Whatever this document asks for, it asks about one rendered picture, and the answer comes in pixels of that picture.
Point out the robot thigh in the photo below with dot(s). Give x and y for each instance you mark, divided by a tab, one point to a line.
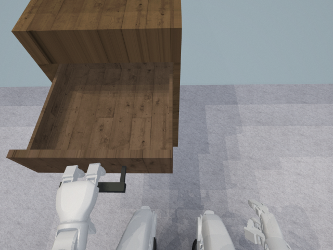
141	228
211	231

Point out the right robot thigh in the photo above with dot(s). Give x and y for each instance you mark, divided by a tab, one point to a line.
211	231

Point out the cabinet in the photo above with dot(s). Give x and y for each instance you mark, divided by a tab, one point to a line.
104	31

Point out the robot left forearm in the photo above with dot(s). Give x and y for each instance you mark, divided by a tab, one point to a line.
71	235

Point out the robot left hand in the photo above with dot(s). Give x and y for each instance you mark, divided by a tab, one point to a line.
75	200

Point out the handle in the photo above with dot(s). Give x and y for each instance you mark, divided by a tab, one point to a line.
113	187

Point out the robot right hand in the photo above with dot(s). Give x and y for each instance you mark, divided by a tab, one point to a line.
257	231

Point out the drawer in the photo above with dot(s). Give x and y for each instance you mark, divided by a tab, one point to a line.
116	114

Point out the robot right forearm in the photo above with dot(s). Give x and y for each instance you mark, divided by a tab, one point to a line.
276	243

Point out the left robot thigh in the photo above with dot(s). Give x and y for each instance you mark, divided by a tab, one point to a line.
141	228

